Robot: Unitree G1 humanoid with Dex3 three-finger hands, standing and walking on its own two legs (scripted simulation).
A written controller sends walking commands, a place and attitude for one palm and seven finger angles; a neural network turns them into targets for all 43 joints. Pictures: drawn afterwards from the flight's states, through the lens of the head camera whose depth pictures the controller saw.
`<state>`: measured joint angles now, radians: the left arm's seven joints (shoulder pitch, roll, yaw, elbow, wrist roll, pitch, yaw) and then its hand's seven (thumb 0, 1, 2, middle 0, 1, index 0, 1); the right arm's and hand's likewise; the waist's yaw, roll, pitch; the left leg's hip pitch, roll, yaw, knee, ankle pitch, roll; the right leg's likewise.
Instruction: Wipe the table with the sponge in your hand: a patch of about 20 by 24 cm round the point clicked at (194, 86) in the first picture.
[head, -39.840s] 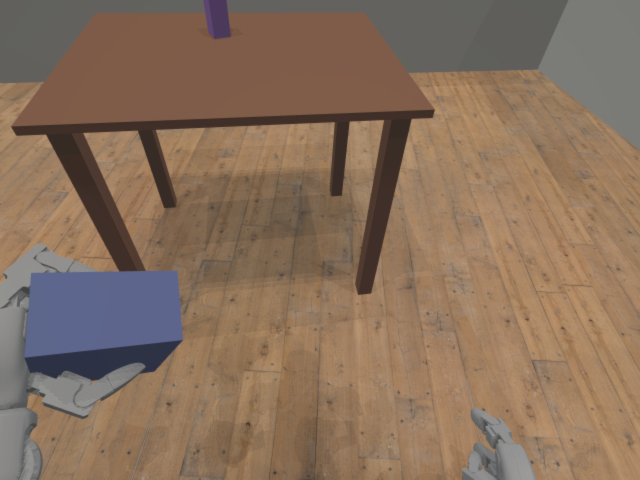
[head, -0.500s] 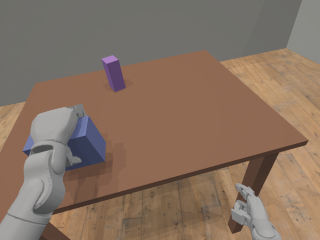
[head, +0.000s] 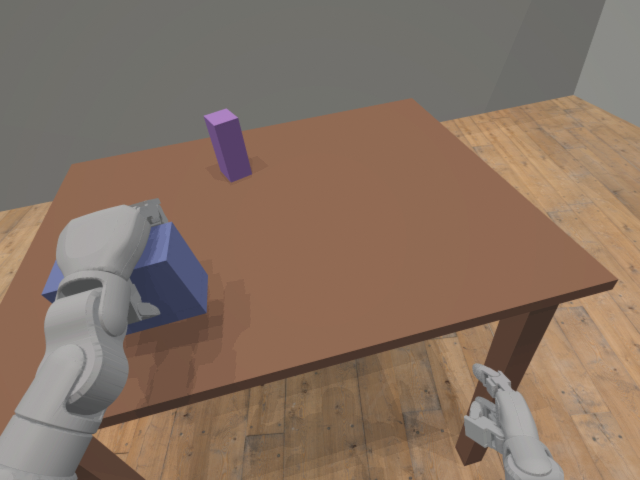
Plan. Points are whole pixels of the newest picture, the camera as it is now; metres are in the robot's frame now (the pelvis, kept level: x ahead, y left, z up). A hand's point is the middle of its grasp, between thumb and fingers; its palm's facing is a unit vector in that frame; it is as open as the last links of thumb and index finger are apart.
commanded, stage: move the sponge above the wiping area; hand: left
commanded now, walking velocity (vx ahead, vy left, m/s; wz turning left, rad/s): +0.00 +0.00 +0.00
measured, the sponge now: (142, 291) +0.27 +0.28 +0.13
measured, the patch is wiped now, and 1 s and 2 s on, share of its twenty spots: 0.00 0.00 0.00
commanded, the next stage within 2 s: lower the sponge onto the table in 1.68 s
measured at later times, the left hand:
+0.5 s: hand (145, 266) +0.28 +0.27 +0.17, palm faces +0.17 -0.09 -0.98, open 10.6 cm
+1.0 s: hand (150, 285) +0.26 +0.26 +0.15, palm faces +0.11 -0.11 -0.99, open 10.6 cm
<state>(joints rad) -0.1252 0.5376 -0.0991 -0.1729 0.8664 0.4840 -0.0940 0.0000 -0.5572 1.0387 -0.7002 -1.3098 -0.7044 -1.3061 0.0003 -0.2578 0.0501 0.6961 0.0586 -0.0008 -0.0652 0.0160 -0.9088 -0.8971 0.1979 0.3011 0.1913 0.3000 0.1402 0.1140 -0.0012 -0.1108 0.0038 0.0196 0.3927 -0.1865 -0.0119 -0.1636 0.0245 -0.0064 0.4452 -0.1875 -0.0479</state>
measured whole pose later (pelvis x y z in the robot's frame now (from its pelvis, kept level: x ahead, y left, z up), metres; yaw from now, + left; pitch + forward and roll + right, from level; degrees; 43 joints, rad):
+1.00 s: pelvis +0.00 +0.00 +0.00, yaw +0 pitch -5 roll +1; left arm -0.06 0.52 -0.13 -0.24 0.87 0.54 -0.14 0.00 -0.56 1.04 -0.70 -1.31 -0.70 -1.31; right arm 0.02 -0.28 0.06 0.65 0.06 0.02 -0.05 0.02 -0.91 -0.90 0.20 0.30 0.23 0.33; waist 0.13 0.12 0.00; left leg -0.13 0.01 0.01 0.41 -0.20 -0.01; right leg -0.18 0.03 -0.01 0.46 -0.20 -0.05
